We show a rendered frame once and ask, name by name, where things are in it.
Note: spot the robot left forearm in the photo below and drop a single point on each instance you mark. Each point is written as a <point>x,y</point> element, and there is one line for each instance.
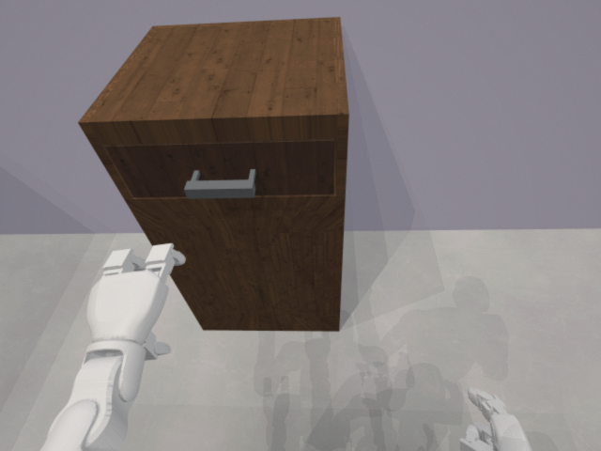
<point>96,416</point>

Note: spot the cabinet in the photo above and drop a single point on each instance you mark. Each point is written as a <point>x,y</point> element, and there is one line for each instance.
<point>268,263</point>

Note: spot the right robot hand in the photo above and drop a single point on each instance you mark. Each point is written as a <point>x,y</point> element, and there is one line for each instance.
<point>505,432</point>

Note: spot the handle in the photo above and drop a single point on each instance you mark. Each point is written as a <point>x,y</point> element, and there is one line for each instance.
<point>240,188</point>

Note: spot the left robot hand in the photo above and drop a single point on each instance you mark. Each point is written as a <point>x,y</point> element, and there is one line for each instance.
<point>125,304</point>

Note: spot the drawer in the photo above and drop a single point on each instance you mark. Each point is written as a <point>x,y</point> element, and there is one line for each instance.
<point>283,167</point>

